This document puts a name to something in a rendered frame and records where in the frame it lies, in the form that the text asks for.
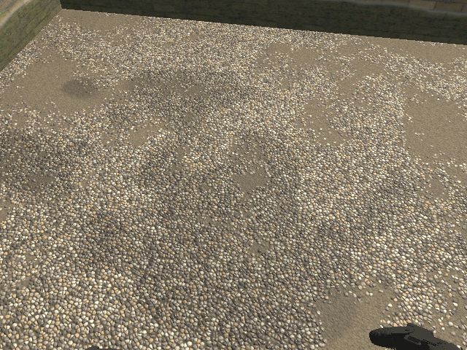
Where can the right robot hand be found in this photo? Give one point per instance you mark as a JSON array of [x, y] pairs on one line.
[[411, 337]]

